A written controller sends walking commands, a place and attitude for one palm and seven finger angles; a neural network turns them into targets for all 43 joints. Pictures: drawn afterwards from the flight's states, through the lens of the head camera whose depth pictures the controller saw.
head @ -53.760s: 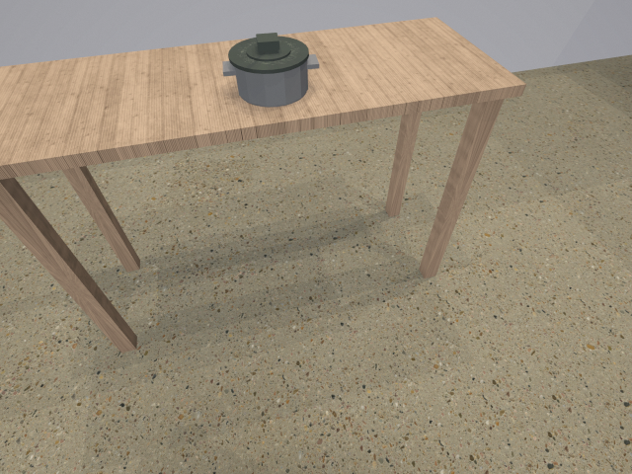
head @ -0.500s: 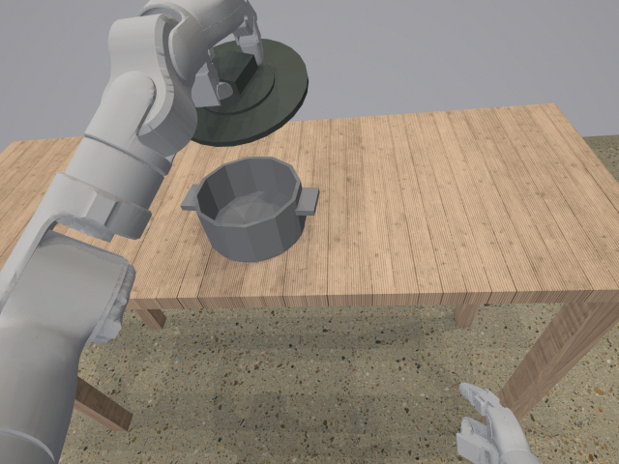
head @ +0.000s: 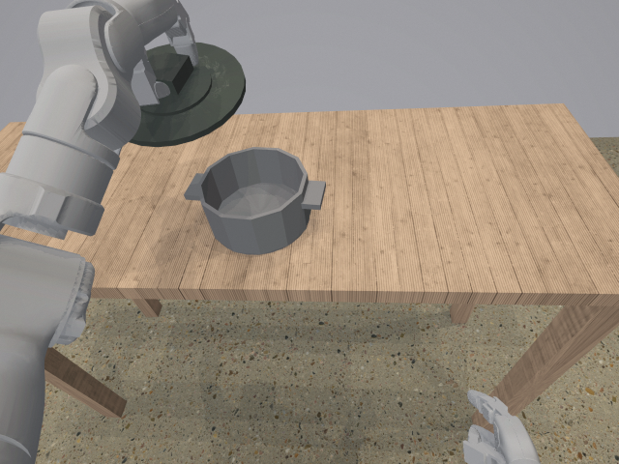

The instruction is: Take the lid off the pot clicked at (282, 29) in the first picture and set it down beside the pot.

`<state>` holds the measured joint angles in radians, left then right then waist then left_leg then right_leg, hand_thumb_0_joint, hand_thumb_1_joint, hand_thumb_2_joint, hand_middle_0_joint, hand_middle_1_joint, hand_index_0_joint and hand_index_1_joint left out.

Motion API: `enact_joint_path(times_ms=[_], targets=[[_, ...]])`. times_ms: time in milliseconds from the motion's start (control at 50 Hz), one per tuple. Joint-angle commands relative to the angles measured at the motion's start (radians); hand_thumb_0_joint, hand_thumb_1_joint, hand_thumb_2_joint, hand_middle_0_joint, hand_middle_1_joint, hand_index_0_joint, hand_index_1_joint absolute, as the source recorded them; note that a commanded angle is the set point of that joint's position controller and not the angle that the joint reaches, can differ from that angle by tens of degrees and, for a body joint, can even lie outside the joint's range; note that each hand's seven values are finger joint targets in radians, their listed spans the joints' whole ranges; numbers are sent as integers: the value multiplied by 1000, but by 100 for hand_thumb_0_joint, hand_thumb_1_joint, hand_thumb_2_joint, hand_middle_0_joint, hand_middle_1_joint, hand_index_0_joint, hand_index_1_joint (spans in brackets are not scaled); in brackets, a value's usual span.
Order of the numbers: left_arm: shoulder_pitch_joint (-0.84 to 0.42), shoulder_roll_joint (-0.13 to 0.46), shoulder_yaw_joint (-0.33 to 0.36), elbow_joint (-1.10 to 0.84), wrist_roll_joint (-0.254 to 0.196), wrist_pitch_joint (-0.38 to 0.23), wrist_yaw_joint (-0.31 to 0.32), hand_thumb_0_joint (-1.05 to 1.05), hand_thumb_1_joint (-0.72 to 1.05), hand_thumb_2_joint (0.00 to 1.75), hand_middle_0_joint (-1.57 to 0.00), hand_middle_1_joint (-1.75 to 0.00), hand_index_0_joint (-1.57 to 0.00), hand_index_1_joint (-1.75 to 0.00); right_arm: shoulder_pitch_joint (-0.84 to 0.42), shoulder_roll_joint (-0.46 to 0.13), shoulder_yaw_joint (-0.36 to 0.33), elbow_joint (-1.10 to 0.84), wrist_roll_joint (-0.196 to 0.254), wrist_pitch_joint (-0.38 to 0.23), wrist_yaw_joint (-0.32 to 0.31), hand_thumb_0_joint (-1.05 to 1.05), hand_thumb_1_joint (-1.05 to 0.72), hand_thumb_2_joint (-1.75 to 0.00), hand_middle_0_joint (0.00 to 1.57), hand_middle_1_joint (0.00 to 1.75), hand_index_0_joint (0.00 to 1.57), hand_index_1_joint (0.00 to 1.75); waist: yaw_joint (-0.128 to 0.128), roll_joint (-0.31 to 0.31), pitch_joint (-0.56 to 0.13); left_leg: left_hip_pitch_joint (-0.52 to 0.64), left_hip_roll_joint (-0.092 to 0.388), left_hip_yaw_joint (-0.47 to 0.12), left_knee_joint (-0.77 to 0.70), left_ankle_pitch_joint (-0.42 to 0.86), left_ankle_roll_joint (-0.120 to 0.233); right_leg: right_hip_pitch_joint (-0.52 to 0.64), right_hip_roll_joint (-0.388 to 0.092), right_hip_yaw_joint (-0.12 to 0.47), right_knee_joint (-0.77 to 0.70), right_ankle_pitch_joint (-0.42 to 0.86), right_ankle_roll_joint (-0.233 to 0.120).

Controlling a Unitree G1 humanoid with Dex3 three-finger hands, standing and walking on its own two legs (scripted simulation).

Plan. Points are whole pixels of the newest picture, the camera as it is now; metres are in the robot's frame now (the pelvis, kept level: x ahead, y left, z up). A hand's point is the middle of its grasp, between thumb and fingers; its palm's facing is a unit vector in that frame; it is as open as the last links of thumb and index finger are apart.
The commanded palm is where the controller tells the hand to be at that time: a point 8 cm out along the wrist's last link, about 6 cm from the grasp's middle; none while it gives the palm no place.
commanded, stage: move the lid sideways beside the pot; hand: left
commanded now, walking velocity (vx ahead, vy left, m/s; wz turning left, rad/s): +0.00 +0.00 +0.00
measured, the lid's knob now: (165, 72) +0.48 +0.18 +0.29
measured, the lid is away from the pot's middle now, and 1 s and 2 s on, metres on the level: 0.07 0.18 0.23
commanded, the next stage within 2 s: lower the lid onto the table in 1.50 s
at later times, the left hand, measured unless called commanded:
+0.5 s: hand (105, 72) +0.45 +0.23 +0.30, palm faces -0.10 -0.03 -0.99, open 8.1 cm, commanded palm +0.41 +0.23 +0.38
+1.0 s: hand (58, 76) +0.44 +0.28 +0.31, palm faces -0.10 -0.02 -0.99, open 8.1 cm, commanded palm +0.41 +0.28 +0.38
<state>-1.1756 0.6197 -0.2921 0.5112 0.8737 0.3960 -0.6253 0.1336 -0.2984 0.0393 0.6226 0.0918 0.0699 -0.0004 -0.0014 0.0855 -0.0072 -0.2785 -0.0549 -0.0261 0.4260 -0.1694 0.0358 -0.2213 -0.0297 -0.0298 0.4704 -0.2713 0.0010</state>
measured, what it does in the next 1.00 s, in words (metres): stands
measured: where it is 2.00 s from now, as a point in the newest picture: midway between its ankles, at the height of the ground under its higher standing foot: outside the picture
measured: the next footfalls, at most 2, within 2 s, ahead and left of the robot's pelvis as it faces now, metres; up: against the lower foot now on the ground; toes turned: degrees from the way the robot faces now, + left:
none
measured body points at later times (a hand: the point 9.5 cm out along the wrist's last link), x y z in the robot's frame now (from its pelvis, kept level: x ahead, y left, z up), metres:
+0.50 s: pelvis +0.00 +0.01 +0.00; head +0.03 -0.02 +0.45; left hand +0.45 +0.23 +0.36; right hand +0.15 -0.23 -0.12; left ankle +0.03 +0.10 -0.74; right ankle -0.02 -0.12 -0.74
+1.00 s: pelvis +0.00 +0.01 +0.00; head +0.03 -0.02 +0.45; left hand +0.44 +0.28 +0.36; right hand +0.16 -0.23 -0.12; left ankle +0.03 +0.10 -0.74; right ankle -0.02 -0.12 -0.74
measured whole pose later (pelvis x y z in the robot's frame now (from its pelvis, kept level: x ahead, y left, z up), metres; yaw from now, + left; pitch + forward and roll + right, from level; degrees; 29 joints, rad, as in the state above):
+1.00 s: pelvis +0.00 +0.01 +0.00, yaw +0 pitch +3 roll +0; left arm -1.16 0.79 -0.16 0.62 0.93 0.28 -0.64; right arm 0.17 -0.30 0.04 0.61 0.10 0.12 -0.01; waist -0.02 0.08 0.00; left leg -0.32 -0.06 -0.03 0.43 -0.16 0.05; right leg -0.24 -0.03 -0.04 0.43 -0.25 0.01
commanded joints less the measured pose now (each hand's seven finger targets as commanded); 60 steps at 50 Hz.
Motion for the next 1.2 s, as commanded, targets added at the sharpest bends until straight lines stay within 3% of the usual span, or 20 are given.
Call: enact_joint_path(times_ms=[0,80,120,140,220,280,320,380,460,540,600,620,640,740,800,920,940,1060,1120,1180], targets=[[-658,270,168,-166,48,-22,69,0,47,125,-96,-75,-88,-72,-112,-91,-27,-139,4,-46,-7,0,-90,-90,20,30,20,30,-20,-43,-420,249,-16,-15,-5,224,42,31,46,-15,-46,280,-47],[-639,337,218,-95,56,-30,75,0,47,125,-96,-75,-88,-72,-92,-100,-28,-129,6,-44,-11,0,-90,-90,20,30,20,30,-12,-98,-411,214,-13,-16,-16,195,40,48,42,-14,-50,268,-44],[-612,243,148,-85,27,-42,68,0,47,125,-96,-75,-88,-72,-75,-108,-35,-129,7,-40,-6,0,-90,-90,20,30,20,30,-32,-75,-401,236,-11,-22,-11,223,39,25,42,-23,-60,275,-47],[-678,319,198,-170,54,-49,78,0,47,125,-96,-75,-88,-72,-84,-97,-33,-141,7,-50,-3,0,-90,-90,20,30,20,30,-9,-65,-474,251,-9,-22,-19,238,34,66,43,-13,-45,281,-44],[-573,283,180,-89,43,-54,65,0,47,125,-96,-75,-88,-72,-68,-111,-39,-139,3,-33,-1,0,-90,-90,20,30,20,30,-24,-62,-440,251,-7,-22,1,289,41,43,40,-17,-54,312,-48],[-585,367,238,-91,72,-54,65,0,47,125,-96,-75,-88,-72,-75,-106,-35,-145,5,-25,-2,0,-90,-90,20,30,20,30,-7,-95,-437,224,-5,-16,-6,286,41,61,42,-17,-43,320,-46],[-531,315,204,-62,47,-56,56,0,47,125,-96,-75,-88,-72,-52,-118,-43,-142,5,-18,1,0,-90,-90,20,30,20,30,-24,-79,-410,238,-4,-19,5,319,44,37,42,-23,-60,331,-46],[-583,402,255,-94,79,-59,59,0,47,125,-96,-75,-88,-72,-65,-111,-38,-150,6,-13,-6,0,-90,-90,20,30,20,30,-11,-92,-430,227,-4,-11,-3,295,46,59,43,-17,-52,329,-43],[-624,329,197,-166,68,-78,57,0,47,125,-96,-75,-88,-72,-66,-102,-42,-159,4,-22,-5,0,-90,-90,20,30,20,30,-28,-1,-452,299,-4,-31,11,351,44,12,56,-23,-57,288,-48],[-607,429,271,-204,73,-88,67,0,47,125,-96,-75,-88,-72,-36,-110,-45,-154,7,-24,-4,0,-90,-90,20,30,20,30,-13,-3,-493,308,1,-37,3,381,34,35,56,-20,-60,292,-47],[-572,396,247,-82,70,-78,54,0,47,125,-96,-75,-88,-72,-48,-115,-42,-141,9,-5,-9,0,-90,-90,20,30,20,30,-24,-40,-394,248,-2,-25,-8,279,40,2,56,-31,-71,257,-50],[-538,365,221,-106,47,-87,54,0,47,125,-96,-75,-88,-72,-31,-128,-47,-143,13,-7,-5,0,-90,-90,20,30,20,30,-31,-23,-412,274,2,-35,2,330,36,0,51,-31,-73,275,-50],[-597,431,266,-167,72,-88,65,0,47,125,-96,-75,-88,-72,-38,-116,-46,-152,12,-15,-4,0,-90,-90,20,30,20,30,-12,-19,-471,284,3,-33,-6,337,33,29,53,-24,-62,273,-47],[-581,451,273,-161,83,-97,59,0,47,125,-96,-75,-88,-72,-40,-117,-44,-155,11,-2,-3,0,-90,-90,20,30,20,30,-17,-34,-479,280,4,-28,3,359,35,39,53,-22,-61,293,-45],[-569,435,256,-77,80,-94,50,0,47,125,-96,-75,-88,-72,-46,-120,-41,-143,12,11,-11,0,-90,-90,20,30,20,30,-28,-39,-395,247,0,-26,-8,265,42,-2,56,-34,-77,244,-48],[-526,424,234,-61,69,-115,53,0,47,125,-96,-75,-88,-72,-19,-129,-44,-142,15,17,-13,0,-90,-90,20,30,20,30,-41,-10,-407,271,3,-34,8,316,42,-8,55,-32,-84,258,-50],[-604,505,290,-135,91,-121,62,0,47,125,-96,-75,-88,-72,-22,-123,-43,-145,14,11,-13,0,-90,-90,20,30,20,30,-24,-10,-468,275,1,-31,-2,300,39,31,58,-25,-75,258,-46],[-540,514,286,59,105,-134,52,0,47,125,-96,-75,-88,-72,-6,-132,-39,-123,10,31,-25,0,-90,-90,20,30,20,30,-39,-38,-365,201,-3,-15,-5,221,47,14,59,-33,-91,237,-47],[-539,503,267,20,90,-153,55,0,47,125,-96,-75,-88,-72,12,-141,-42,-129,16,31,-26,0,-90,-90,20,30,20,30,-46,5,-400,227,-1,-19,0,253,48,22,55,-28,-94,255,-49],[-594,597,330,-35,115,-168,64,0,47,125,-96,-75,-88,-72,2,-131,-41,-134,15,31,-32,0,-90,-90,20,30,20,30,-34,11,-459,243,-3,-13,4,278,52,63,57,-17,-82,277,-48]])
